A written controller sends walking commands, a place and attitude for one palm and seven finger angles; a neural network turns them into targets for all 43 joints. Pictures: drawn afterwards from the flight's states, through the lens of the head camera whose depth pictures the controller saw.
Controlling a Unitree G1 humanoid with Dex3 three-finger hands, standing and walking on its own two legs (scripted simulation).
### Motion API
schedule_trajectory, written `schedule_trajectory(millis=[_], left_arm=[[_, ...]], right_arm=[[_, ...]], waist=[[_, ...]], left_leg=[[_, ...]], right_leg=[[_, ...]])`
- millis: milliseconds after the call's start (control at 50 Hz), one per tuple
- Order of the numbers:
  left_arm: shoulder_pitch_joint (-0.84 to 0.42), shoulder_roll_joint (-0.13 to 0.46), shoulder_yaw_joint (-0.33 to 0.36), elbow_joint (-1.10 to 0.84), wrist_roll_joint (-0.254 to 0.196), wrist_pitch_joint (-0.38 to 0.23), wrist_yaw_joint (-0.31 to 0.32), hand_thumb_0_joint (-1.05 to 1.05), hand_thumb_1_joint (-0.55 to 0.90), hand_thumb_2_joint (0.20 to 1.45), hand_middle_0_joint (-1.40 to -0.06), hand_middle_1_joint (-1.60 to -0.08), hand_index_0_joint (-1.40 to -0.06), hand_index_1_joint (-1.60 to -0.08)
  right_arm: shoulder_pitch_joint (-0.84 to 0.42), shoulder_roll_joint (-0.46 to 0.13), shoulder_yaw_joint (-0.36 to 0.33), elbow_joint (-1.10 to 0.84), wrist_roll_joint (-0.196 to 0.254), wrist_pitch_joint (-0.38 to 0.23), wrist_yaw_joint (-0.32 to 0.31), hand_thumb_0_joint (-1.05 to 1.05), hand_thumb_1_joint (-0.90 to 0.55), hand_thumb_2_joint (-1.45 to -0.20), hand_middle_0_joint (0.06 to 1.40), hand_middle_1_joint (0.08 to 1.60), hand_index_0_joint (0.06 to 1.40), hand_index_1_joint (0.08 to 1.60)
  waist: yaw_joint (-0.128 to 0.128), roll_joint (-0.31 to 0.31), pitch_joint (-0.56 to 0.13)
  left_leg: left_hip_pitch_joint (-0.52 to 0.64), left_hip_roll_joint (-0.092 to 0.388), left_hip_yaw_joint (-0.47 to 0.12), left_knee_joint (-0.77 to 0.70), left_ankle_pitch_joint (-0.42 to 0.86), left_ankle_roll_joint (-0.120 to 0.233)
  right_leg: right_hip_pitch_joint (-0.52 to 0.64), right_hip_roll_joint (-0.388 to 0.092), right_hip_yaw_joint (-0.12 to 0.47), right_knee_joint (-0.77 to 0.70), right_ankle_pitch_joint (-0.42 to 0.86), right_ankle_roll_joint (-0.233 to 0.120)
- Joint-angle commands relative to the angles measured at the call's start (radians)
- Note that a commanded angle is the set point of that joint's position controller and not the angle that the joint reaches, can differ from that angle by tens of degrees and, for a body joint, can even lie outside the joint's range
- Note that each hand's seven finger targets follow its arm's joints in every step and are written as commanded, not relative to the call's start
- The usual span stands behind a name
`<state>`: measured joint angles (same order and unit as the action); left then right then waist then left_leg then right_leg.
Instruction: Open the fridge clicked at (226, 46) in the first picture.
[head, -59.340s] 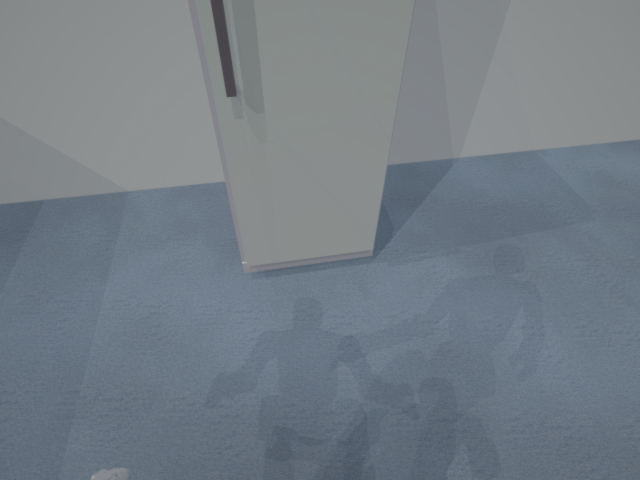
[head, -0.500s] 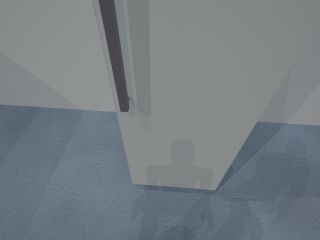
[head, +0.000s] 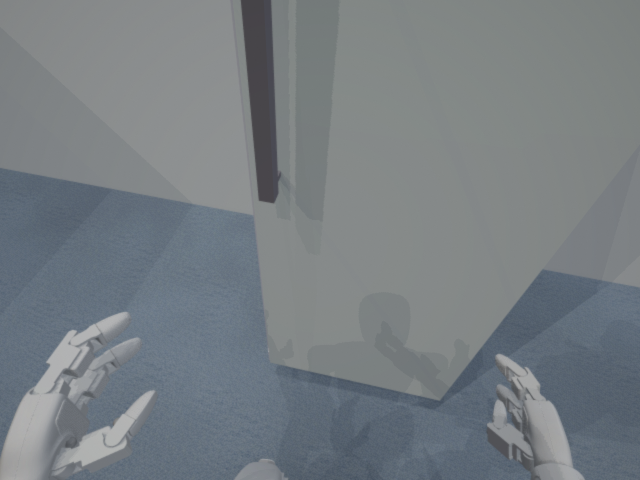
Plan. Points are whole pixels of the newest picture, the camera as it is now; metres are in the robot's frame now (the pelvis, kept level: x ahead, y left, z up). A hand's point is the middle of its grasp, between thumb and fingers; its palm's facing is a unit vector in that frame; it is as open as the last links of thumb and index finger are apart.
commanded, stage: raise the hand to about handle height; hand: left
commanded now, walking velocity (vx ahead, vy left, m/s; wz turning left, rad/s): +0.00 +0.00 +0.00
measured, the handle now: (263, 20) +0.50 +0.14 +0.32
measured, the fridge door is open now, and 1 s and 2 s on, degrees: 0 0 0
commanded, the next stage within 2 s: move the hooked fingers beside the handle in 1.54 s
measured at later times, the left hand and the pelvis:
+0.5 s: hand (116, 288) +0.25 +0.25 +0.15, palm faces -0.05 -1.00 -0.07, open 12.4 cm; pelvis +0.02 +0.02 +0.03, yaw -2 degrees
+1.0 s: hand (33, 164) +0.28 +0.29 +0.27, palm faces +0.02 -0.99 -0.15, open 13.9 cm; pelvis +0.01 +0.02 +0.05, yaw -1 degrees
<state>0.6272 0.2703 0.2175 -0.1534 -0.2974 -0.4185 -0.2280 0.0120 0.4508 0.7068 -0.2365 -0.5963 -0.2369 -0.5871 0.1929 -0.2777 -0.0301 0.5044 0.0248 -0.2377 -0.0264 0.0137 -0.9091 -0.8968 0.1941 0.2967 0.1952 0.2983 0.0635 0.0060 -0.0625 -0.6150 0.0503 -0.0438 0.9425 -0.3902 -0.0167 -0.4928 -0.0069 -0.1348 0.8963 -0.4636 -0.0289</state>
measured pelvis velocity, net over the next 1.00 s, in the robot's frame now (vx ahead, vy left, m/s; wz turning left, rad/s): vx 0.01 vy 0.02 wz -0.01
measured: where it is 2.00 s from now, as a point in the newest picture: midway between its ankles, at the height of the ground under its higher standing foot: outside the picture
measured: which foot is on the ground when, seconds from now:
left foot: down 0.00-1.00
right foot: down 0.00-1.00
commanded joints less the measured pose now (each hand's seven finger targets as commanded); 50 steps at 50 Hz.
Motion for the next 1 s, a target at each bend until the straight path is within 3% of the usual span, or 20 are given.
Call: schedule_trajectory(millis=[0, 20, 40, 100, 140, 180, 240, 300, 340, 400, 440, 460, 540, 580, 620, 680, 760, 880, 920, 980], left_arm=[[-0.370, 0.109, -0.035, -0.219, -0.042, -0.105, -0.140, 0.000, 0.223, 0.610, -0.248, -0.735, -0.248, -0.735], [-0.364, 0.133, -0.015, -0.160, -0.039, -0.054, -0.172, 0.000, 0.200, 0.600, -0.250, -0.750, -0.250, -0.750], [-0.345, 0.165, 0.026, -0.078, -0.041, 0.008, -0.200, 0.000, 0.177, 0.590, -0.252, -0.765, -0.252, -0.765], [-0.309, 0.252, 0.144, -0.018, -0.050, 0.189, -0.238, 0.000, 0.107, 0.560, -0.257, -0.810, -0.257, -0.810], [-0.265, 0.329, 0.289, -0.008, -0.093, 0.258, -0.224, 0.000, 0.060, 0.540, -0.260, -0.840, -0.260, -0.840], [-0.266, 0.317, 0.349, -0.112, -0.151, 0.262, -0.195, 0.000, 0.013, 0.520, -0.263, -0.870, -0.263, -0.870], [-0.292, 0.271, 0.340, -0.228, -0.186, 0.219, -0.146, 0.000, -0.057, 0.490, -0.268, -0.915, -0.268, -0.915], [-0.306, 0.213, 0.259, -0.185, -0.161, 0.210, -0.149, 0.000, -0.127, 0.460, -0.273, -0.960, -0.273, -0.960], [-0.333, 0.205, 0.211, -0.147, -0.135, 0.243, -0.176, 0.000, -0.173, 0.440, -0.277, -0.990, -0.277, -0.990], [-0.448, 0.275, 0.208, -0.124, -0.112, 0.311, -0.206, 0.000, -0.243, 0.410, -0.282, -1.035, -0.282, -1.035], [-0.546, 0.346, 0.258, -0.179, -0.108, 0.326, -0.200, 0.000, -0.290, 0.390, -0.285, -1.065, -0.285, -1.065], [-0.594, 0.370, 0.281, -0.227, -0.106, 0.326, -0.192, 0.000, -0.313, 0.380, -0.287, -1.080, -0.287, -1.080], [-0.662, 0.423, 0.365, -0.290, -0.116, 0.311, -0.149, 0.000, -0.407, 0.340, -0.293, -1.140, -0.293, -1.140], [-0.679, 0.395, 0.356, -0.238, -0.128, 0.331, -0.149, 0.000, -0.453, 0.320, -0.297, -1.170, -0.297, -1.170], [-0.696, 0.386, 0.342, -0.148, -0.129, 0.384, -0.166, 0.000, -0.500, 0.300, -0.300, -1.200, -0.300, -1.200], [-0.756, 0.374, 0.288, -0.018, -0.107, 0.510, -0.204, 0.000, -0.500, 0.300, -0.300, -1.200, -0.300, -1.200], [-0.893, 0.433, 0.288, -0.002, -0.088, 0.611, -0.236, 0.000, -0.500, 0.300, -0.300, -1.200, -0.300, -1.200], [-1.106, 0.571, 0.405, -0.179, -0.094, 0.530, -0.219, 0.000, -0.500, 0.300, -0.300, -1.200, -0.300, -1.200], [-1.111, 0.576, 0.420, -0.119, -0.092, 0.530, -0.219, 0.000, -0.500, 0.300, -0.300, -1.200, -0.300, -1.200], [-1.123, 0.569, 0.399, 0.057, -0.079, 0.601, -0.237, 0.000, -0.500, 0.300, -0.300, -1.200, -0.300, -1.200]], right_arm=[[-0.016, -0.114, -0.004, -0.043, 0.025, -0.089, -0.040, 0.000, -0.900, -0.900, 0.200, 0.300, 0.200, 0.300], [-0.021, -0.118, -0.005, -0.044, 0.029, -0.091, -0.050, 0.000, -0.900, -0.900, 0.200, 0.300, 0.200, 0.300], [-0.035, -0.122, -0.005, -0.037, 0.037, -0.090, -0.059, 0.000, -0.900, -0.900, 0.200, 0.300, 0.200, 0.300], [-0.070, -0.116, -0.001, -0.070, 0.039, -0.077, -0.072, 0.000, -0.900, -0.900, 0.200, 0.300, 0.200, 0.300], [-0.102, -0.101, 0.002, -0.086, 0.035, -0.066, -0.075, 0.000, -0.900, -0.900, 0.200, 0.300, 0.200, 0.300], [-0.105, -0.075, 0.016, -0.111, 0.032, -0.066, -0.069, 0.000, -0.900, -0.900, 0.200, 0.300, 0.200, 0.300], [-0.096, -0.061, 0.024, -0.113, 0.027, -0.096, -0.055, 0.000, -0.900, -0.900, 0.200, 0.300, 0.200, 0.300], [-0.052, -0.084, 0.014, -0.079, 0.034, -0.116, -0.045, 0.000, -0.900, -0.900, 0.200, 0.300, 0.200, 0.300], [-0.044, -0.102, 0.009, -0.070, 0.039, -0.124, -0.046, 0.000, -0.900, -0.900, 0.200, 0.300, 0.200, 0.300], [-0.040, -0.122, 0.013, -0.068, 0.050, -0.123, -0.065, 0.000, -0.900, -0.900, 0.200, 0.300, 0.200, 0.300], [-0.054, -0.127, 0.015, -0.069, 0.047, -0.124, -0.081, 0.000, -0.900, -0.900, 0.200, 0.300, 0.200, 0.300], [-0.063, -0.122, 0.017, -0.075, 0.046, -0.127, -0.085, 0.000, -0.900, -0.900, 0.200, 0.300, 0.200, 0.300], [-0.070, -0.107, 0.036, -0.070, 0.039, -0.130, -0.086, 0.000, -0.900, -0.900, 0.200, 0.300, 0.200, 0.300], [-0.078, -0.101, 0.043, -0.062, 0.043, -0.126, -0.084, 0.000, -0.900, -0.900, 0.200, 0.300, 0.200, 0.300], [-0.084, -0.107, 0.048, -0.052, 0.048, -0.117, -0.083, 0.000, -0.900, -0.900, 0.200, 0.300, 0.200, 0.300], [-0.087, -0.116, 0.055, -0.052, 0.063, -0.086, -0.080, 0.000, -0.900, -0.900, 0.200, 0.300, 0.200, 0.300], [-0.109, -0.119, 0.064, -0.075, 0.071, -0.055, -0.081, 0.000, -0.900, -0.900, 0.200, 0.300, 0.200, 0.300], [-0.148, -0.092, 0.084, -0.090, 0.058, -0.062, -0.086, 0.000, -0.900, -0.900, 0.200, 0.300, 0.200, 0.300], [-0.149, -0.094, 0.087, -0.075, 0.059, -0.060, -0.088, 0.000, -0.900, -0.900, 0.200, 0.300, 0.200, 0.300], [-0.142, -0.108, 0.085, -0.046, 0.069, -0.048, -0.086, 0.000, -0.900, -0.900, 0.200, 0.300, 0.200, 0.300]], waist=[[-0.159, 0.039, -0.013], [-0.152, -0.007, -0.018], [-0.130, 0.007, -0.004], [-0.054, -0.030, -0.114], [0.001, -0.070, -0.188], [0.025, -0.066, -0.243], [0.024, -0.017, -0.212], [-0.018, 0.034, -0.138], [-0.028, 0.039, -0.087], [-0.038, 0.046, -0.044], [-0.030, 0.038, -0.060], [-0.024, 0.074, -0.107], [-0.005, 0.124, -0.177], [-0.008, 0.146, -0.139], [-0.006, 0.158, -0.087], [-0.016, 0.098, 0.015], [-0.018, 0.044, -0.032], [-0.007, 0.124, -0.196], [-0.004, 0.158, -0.171], [-0.010, 0.128, -0.069]], left_leg=[[0.140, -0.030, -0.001, -0.116, 0.048, 0.055], [0.126, -0.033, -0.002, -0.128, 0.031, 0.055], [0.121, -0.036, 0.005, -0.136, 0.043, 0.055], [0.159, -0.040, 0.015, -0.198, 0.107, 0.052], [0.183, -0.045, 0.017, -0.208, 0.190, 0.048], [0.212, -0.047, 0.018, -0.231, 0.269, 0.042], [0.257, -0.047, 0.023, -0.265, 0.323, 0.038], [0.304, -0.045, 0.038, -0.287, 0.317, 0.038], [0.312, -0.041, 0.040, -0.299, 0.308, 0.045], [0.320, -0.039, 0.028, -0.350, 0.234, 0.048], [0.354, -0.037, 0.017, -0.375, 0.222, 0.053], [0.387, -0.039, 0.015, -0.387, 0.230, 0.053], [0.467, -0.038, 0.006, -0.420, 0.294, 0.043], [0.478, -0.038, 0.003, -0.440, 0.298, 0.034], [0.468, -0.037, 0.001, -0.458, 0.278, 0.029], [0.431, -0.032, -0.007, -0.495, 0.214, 0.031], [0.457, -0.041, -0.011, -0.506, 0.197, 0.041], [0.584, -0.047, -0.020, -0.515, 0.241, 0.041], [0.579, -0.046, -0.022, -0.528, 0.228, 0.037], [0.523, -0.043, -0.017, -0.548, 0.187, 0.038]], right_leg=[[-0.113, 0.022, 0.138, -0.243, 0.092, 0.017], [-0.099, 0.017, 0.155, -0.271, 0.057, 0.022], [-0.074, 0.008, 0.176, -0.296, 0.059, 0.022], [0.048, -0.018, 0.176, -0.317, 0.115, 0.029], [0.158, -0.026, 0.181, -0.316, 0.206, 0.039], [0.232, -0.024, 0.152, -0.297, 0.362, 0.044], [0.236, -0.003, 0.108, -0.287, 0.479, 0.037], [0.166, 0.007, 0.091, -0.305, 0.490, 0.041], [0.146, 0.011, 0.095, -0.325, 0.460, 0.042], [0.135, 0.012, 0.086, -0.367, 0.331, 0.032], [0.157, 0.015, 0.082, -0.385, 0.287, 0.027], [0.181, 0.012, 0.077, -0.387, 0.283, 0.022], [0.250, 0.024, 0.051, -0.393, 0.331, 0.007], [0.255, 0.023, 0.044, -0.404, 0.349, 0.004], [0.246, 0.023, 0.045, -0.421, 0.346, 0.005], [0.217, 0.022, 0.048, -0.461, 0.298, 0.010], [0.233, 0.016, 0.059, -0.490, 0.273, 0.013], [0.295, 0.021, 0.063, -0.499, 0.283, -0.001], [0.292, 0.022, 0.060, -0.505, 0.276, -0.005], [0.270, 0.013, 0.058, -0.529, 0.255, -0.002]])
